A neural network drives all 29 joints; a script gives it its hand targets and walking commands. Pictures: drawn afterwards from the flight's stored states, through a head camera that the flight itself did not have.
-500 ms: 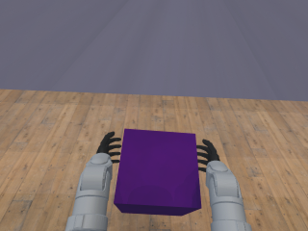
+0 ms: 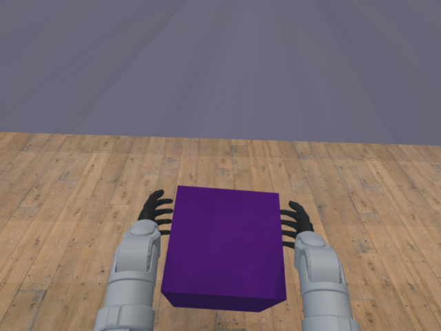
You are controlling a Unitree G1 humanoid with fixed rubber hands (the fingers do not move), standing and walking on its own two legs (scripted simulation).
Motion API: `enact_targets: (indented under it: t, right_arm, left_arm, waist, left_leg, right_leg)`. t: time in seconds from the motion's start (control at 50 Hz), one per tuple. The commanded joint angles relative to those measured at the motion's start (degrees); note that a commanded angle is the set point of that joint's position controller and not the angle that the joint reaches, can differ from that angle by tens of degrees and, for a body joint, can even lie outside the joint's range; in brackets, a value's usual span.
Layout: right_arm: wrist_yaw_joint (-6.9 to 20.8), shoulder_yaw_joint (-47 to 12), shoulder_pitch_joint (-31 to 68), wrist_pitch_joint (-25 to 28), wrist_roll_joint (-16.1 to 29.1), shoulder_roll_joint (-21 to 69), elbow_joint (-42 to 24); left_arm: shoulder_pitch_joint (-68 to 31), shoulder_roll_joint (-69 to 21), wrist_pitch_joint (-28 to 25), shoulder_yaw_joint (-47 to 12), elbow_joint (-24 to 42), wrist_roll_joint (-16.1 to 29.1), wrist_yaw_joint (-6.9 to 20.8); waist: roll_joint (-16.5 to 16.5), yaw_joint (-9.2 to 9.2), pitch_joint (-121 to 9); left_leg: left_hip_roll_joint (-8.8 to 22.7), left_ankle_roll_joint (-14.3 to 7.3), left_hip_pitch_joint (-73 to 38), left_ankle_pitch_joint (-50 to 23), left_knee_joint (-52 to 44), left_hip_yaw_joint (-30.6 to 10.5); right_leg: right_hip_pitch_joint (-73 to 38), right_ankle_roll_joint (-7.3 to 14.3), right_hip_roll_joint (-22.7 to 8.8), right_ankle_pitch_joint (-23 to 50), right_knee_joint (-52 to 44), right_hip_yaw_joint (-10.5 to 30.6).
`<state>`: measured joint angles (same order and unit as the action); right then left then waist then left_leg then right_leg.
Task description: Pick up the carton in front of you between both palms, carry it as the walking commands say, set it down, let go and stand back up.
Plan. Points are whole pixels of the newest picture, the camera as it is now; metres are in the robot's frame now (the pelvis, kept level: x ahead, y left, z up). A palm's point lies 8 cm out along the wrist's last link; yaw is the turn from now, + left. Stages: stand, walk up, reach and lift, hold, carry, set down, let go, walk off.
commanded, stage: carry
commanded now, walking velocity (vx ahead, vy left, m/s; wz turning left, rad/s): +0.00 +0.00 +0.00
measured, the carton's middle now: (222, 254) +0.31 +0.00 -0.07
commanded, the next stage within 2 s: hold in 0.02 s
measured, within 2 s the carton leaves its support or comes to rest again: neither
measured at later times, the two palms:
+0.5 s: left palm (139, 235) +0.27 +0.16 +0.07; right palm (303, 243) +0.27 -0.14 +0.06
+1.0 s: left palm (143, 235) +0.27 +0.15 +0.06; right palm (305, 244) +0.27 -0.15 +0.05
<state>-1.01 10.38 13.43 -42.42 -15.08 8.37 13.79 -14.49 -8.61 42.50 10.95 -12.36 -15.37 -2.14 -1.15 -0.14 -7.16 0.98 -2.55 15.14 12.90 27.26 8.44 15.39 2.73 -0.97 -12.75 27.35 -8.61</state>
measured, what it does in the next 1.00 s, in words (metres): stands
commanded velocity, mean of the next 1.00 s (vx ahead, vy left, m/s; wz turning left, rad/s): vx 0.00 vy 0.00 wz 0.00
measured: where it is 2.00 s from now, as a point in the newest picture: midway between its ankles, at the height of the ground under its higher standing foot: outside the picture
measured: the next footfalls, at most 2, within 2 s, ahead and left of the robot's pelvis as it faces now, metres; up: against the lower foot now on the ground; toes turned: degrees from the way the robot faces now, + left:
none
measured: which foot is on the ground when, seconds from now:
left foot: down 0.00-1.00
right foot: down 0.00-1.00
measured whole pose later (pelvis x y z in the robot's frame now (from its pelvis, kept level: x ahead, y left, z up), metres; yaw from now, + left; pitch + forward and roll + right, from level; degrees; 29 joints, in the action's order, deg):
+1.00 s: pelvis -0.02 -0.01 +0.00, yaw +3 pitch -12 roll +1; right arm 0.2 16.7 18.6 -40.0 -18.7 9.7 22.9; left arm -20.6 -10.3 41.5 17.1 -20.4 -19.4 -0.7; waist -1.8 -0.4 1.0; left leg -1.6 -2.1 3.5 12.2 27.1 2.9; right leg 3.3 3.7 2.2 -13.7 28.4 -2.8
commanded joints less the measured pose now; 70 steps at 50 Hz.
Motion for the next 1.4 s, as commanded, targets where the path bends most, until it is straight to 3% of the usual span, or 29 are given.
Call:
enact_targets:
  t: [0.0, 0.02, 0.04, 0.1, 0.22, 0.24, 0.26, 0.3, 0.38, 0.46, 0.52, 0.6, 0.64, 0.66, 0.68, 0.72, 0.8, 0.86, 0.88, 0.98, 1.0, 1.04, 1.06, 1.08, 1.1, 1.14, 1.18, 1.26, 1.38]
  right_arm:
    - [14.16, -30.99, 27.42, 3.15, 15.9, 51.78, -6.42]
    - [14.18, -27.37, 23.41, 2.82, 14.08, 53.99, -2.92]
    - [14.16, -26.46, 21.78, 3.32, 14.3, 51.23, -3.11]
    - [13.71, -27.96, 23.91, 4.51, 14.51, 50.43, -2.04]
    - [12.93, -26.25, 28.47, 3.75, 12.7, 49.62, -2.88]
    - [13.22, -26.59, 27.0, 4.27, 12.3, 51.84, -2.62]
    - [13.2, -26.87, 29.47, 4.22, 12.7, 51.81, -1.98]
    - [13.45, -24.19, 26.87, 3.88, 10.93, 51.05, -1.05]
    - [14.48, -18.92, 30.06, 3.4, 9.41, 51.21, 4.62]
    - [14.83, -16.82, 31.73, 3.27, 9.33, 52.41, 8.9]
    - [15.84, -18.41, 34.55, 3.7, 9.97, 54.42, 9.84]
    - [15.06, -20.51, 33.33, 3.57, 9.68, 53.32, 3.62]
    - [14.24, -19.58, 35.81, 3.22, 9.38, 54.18, 5.69]
    - [14.35, -19.97, 35.3, 3.52, 11.02, 53.86, 6.05]
    - [14.72, -20.1, 36.83, 3.95, 10.81, 55.05, 7.7]
    - [14.71, -21.12, 36.3, 3.58, 10.39, 53.21, 6.8]
    - [15.03, -16.41, 32.61, 3.63, 8.57, 53.68, 11.53]
    - [15.61, -16.31, 35.75, 3.66, 9.7, 53.08, 13.68]
    - [15.9, -21.14, 36.56, 5.04, 11.87, 54.96, 8.08]
    - [14.69, -23.67, 36.92, 4.38, 11.79, 53.1, 0.22]
    - [14.98, -22.21, 40.03, 4.74, 11.86, 54.05, 2.11]
    - [14.26, -17.86, 37.15, 6.31, 9.59, 52.05, 7.3]
    - [13.98, -14.05, 41.2, 7.16, 7.51, 50.51, 11.45]
    - [14.05, -9.9, 39.71, 7.75, 4.75, 48.28, 15.86]
    - [14.08, -7.33, 41.43, 9.1, 2.56, 48.28, 20.46]
    - [13.34, -3.94, 44.18, 12.59, 0.66, 45.59, 19.52]
    - [12.27, -0.32, 39.62, 15.34, -3.96, 43.9, 20.59]
    - [12.64, 2.62, 38.99, 21.29, -7.25, 42.26, 22.95]
    - [11.74, -12.8, 47.48, 32.86, 0.34, 41.19, 15.29]
  left_arm:
    - [-21.8, -54.48, -2.16, -32.55, 2.24, 16.72, 14.53]
    - [-24.12, -52.82, -2.26, -27.54, 2.45, 14.53, 14.3]
    - [-21.15, -53.1, -3.33, -27.97, 3.98, 14.78, 14.35]
    - [-21.54, -53.68, -3.7, -28.27, 0.95, 14.51, 13.19]
    - [-21.18, -53.76, -3.63, -24.06, -2.34, 12.15, 13.51]
    - [-26.41, -53.6, -4.32, -27.62, 0.71, 14.65, 13.3]
    - [-25.84, -54.16, -3.84, -26.54, -1.39, 15.26, 13.41]
    - [-26.87, -54.02, -3.6, -24.94, -1.29, 12.72, 14.01]
    - [-28.21, -51.26, -2.18, -20.93, -4.57, 9.78, 14.03]
    - [-32.27, -53.85, -2.87, -20.71, -7.26, 11.23, 14.88]
    - [-32.49, -52.1, -2.79, -20.47, -7.83, 10.78, 15.31]
    - [-32.78, -54.24, -2.5, -20.36, -7.57, 10.49, 15.3]
    - [-33.94, -53.4, -2.81, -20.76, -8.93, 11.27, 15.97]
    - [-32.9, -53.53, -2.6, -19.34, -8.58, 9.75, 15.63]
    - [-33.63, -53.42, -3.38, -19.42, -10.02, 10.49, 15.61]
    - [-33.29, -54.46, -2.89, -19.7, -8.28, 9.99, 15.43]
    - [-36.84, -52.2, -1.96, -20.11, -10.58, 10.32, 16.7]
    - [-34.32, -52.67, -2.19, -17.94, -12.14, 9.31, 16.16]
    - [-34.24, -52.75, -3.12, -20.32, -9.18, 11.19, 15.85]
    - [-29.87, -55.07, -3.07, -19.1, -8.67, 11.75, 14.98]
    - [-32.5, -53.38, -3.46, -16.73, -8.01, 9.17, 15.11]
    - [-33.56, -54.26, -5.13, -17.32, -9.2, 10.12, 15.1]
    - [-32.62, -52.34, -5.6, -10.37, -17.08, 5.33, 14.55]
    - [-35.12, -52.12, -7.01, -11.44, -17.72, 6.88, 14.37]
    - [-37.67, -49.38, -8.25, -5.13, -22.86, 2.96, 14.1]
    - [-41.25, -46.99, -12.46, -1.48, -21.32, 1.15, 12.84]
    - [-36.24, -47.14, -14.18, 0.95, -25.18, 0.11, 12.92]
    - [-35.69, -44.02, -20.75, 1.53, -21.31, -3.75, 11.96]
    - [-39.22, -47.18, -32.17, -8.55, -22.68, 2.54, 11.45]
  waist:
    - [1.67, 0.64, -10.17]
    - [-0.29, -1.6, -8.1]
    - [1.6, 0.18, -8.84]
    - [4.39, 0.71, -11.89]
    - [0.54, 1.56, -2.55]
    - [-0.57, -2.04, -5.92]
    - [-2.35, 1.64, -2.3]
    - [2.81, -2.69, -1.56]
    - [-0.12, 1.54, 0.3]
    - [2.0, -2.13, 0.2]
    - [-2.42, 2.13, 0.75]
    - [2.07, -2.62, -1.48]
    - [-4.36, -0.52, 0.05]
    - [0.6, 1.16, 1.12]
    - [-0.46, -1.11, 0.43]
    - [-1.95, 2.38, 3.05]
    - [-0.83, -0.97, 3.35]
    - [0.06, 1.35, 2.51]
    - [2.04, -1.35, -0.53]
    - [-0.95, 0.35, -1.47]
    - [-1.13, 3.78, 2.11]
    - [1.09, -0.33, 0.56]
    - [-1.87, 3.22, 4.55]
    - [-0.78, -0.57, 5.41]
    - [2.78, 1.82, 6.89]
    - [1.26, 2.42, 6.67]
    - [-1.43, -1.79, 2.47]
    - [1.68, -0.02, 0.63]
    - [0.45, 0.51, -22.28]
  left_leg:
    - [7.43, -1.08, -2.53, -2.47, -6.58, -8.04]
    - [-4.1, -0.99, -16.45, -15.52, -4.58, -14.41]
    - [-2.74, -1.44, -12.41, -18.35, -5.31, -15.84]
    - [-2.33, 0.91, -18.68, -24.43, -4.4, -17.67]
    - [-1.07, -1.04, -13.58, -8.78, -5.47, -17.49]
    - [-1.96, -0.74, -17.09, -6.42, -6.87, -16.37]
    - [-0.42, -1.2, -13.4, -6.31, -6.43, -17.34]
    - [-2.01, -0.48, -16.5, -6.35, -5.61, -16.6]
    - [-1.5, -0.34, -13.78, -2.56, -7.3, -16.41]
    - [-1.65, -0.48, -15.89, 1.09, -5.88, -16.37]
    - [-0.7, -0.85, -17.18, 6.06, -5.8, -16.51]
    - [-1.51, -0.48, -13.43, 0.36, -5.33, -15.67]
    - [-0.49, -1.09, -13.55, 3.22, -6.04, -16.6]
    - [-2.13, -0.3, -13.64, 2.69, -4.02, -15.33]
    - [-2.16, -0.3, -13.29, 4.04, -3.26, -16.36]
    - [-1.42, -0.56, -15.29, 4.62, -4.39, -16.65]
    - [-2.65, 0.54, -10.78, 3.27, -4.69, -15.0]
    - [-2.6, 0.73, -16.21, 2.72, -3.9, -14.89]
    - [-3.74, 1.02, -19.78, 2.25, -2.65, -15.17]
    - [-1.42, -0.39, -12.32, -0.15, -5.8, -16.41]
    - [-2.07, -0.53, -11.05, 2.92, -4.58, -15.95]
    - [-1.99, -0.28, -13.2, 0.71, -2.72, -15.49]
    - [-1.73, -1.09, -12.84, 0.63, -1.95, -15.89]
    - [-0.99, -1.2, -8.11, 3.31, -2.59, -16.51]
    - [-2.34, -1.49, -8.22, 5.11, -1.83, -16.77]
    - [-0.81, -2.25, -1.96, 5.31, 1.52, -16.81]
    - [-2.29, -1.28, -2.59, 2.02, 3.53, -17.46]
    - [-2.01, -0.39, 4.55, -12.32, 6.28, -17.97]
    - [-5.25, 1.5, 11.37, -23.12, 15.3, -16.71]
  right_leg:
    - [-4.04, 0.19, -8.36, 3.43, -4.93, 9.43]
    - [-7.92, 0.04, 3.41, 14.14, -5.71, 16.0]
    - [-11.16, 0.32, 3.74, 14.59, -6.31, 16.73]
    - [-12.68, 0.33, 3.5, 16.55, -5.85, 16.74]
    - [-9.14, 0.36, 3.11, 3.29, -6.44, 16.91]
    - [-8.39, -0.36, 3.07, 3.88, -7.02, 16.79]
    - [-8.96, 0.34, 2.89, 2.74, -5.98, 15.77]
    - [-6.11, 0.47, 2.69, 3.63, -6.03, 17.53]
    - [-5.74, 0.58, 3.95, -3.31, -6.98, 15.49]
    - [-4.28, 0.98, 2.14, -6.65, -7.62, 17.5]
    - [-1.06, 1.08, 2.81, -11.96, -7.45, 16.68]
    - [-7.13, -0.1, 2.01, -1.42, -5.67, 17.77]
    - [-6.72, 0.22, 2.43, -6.11, -7.02, 17.11]
    - [-6.47, 1.3, 0.27, -9.2, -8.1, 19.11]
    - [-3.61, 1.02, -0.68, -13.56, -8.85, 21.31]
    - [-3.31, 1.52, 0.62, -10.49, -7.61, 17.51]
    - [-8.08, 1.57, 1.08, -4.36, -7.93, 18.08]
    - [-4.17, 1.13, 0.08, -9.23, -9.06, 18.18]
    - [-1.89, 1.34, -1.24, -11.09, -8.82, 20.12]
    - [-10.65, -0.04, 1.38, -0.58, -5.68, 17.38]
    - [-7.35, 0.42, 1.23, -7.53, -5.87, 17.32]
    - [-4.88, 0.98, -0.02, -7.87, -7.05, 19.36]
    - [-0.97, 0.89, 0.29, -7.9, -6.75, 18.85]
    - [-1.55, 0.86, 2.09, -6.36, -3.51, 16.97]
    - [2.28, 0.6, 2.11, -9.12, -1.97, 17.08]
    - [0.49, 1.11, 1.66, -7.46, 1.76, 17.48]
    - [3.06, 1.28, 2.34, -4.9, 2.22, 16.91]
    - [12.91, 0.09, 4.29, 3.92, 6.68, 16.06]
    - [5.01, -1.51, 4.8, 23.85, 14.92, 17.68]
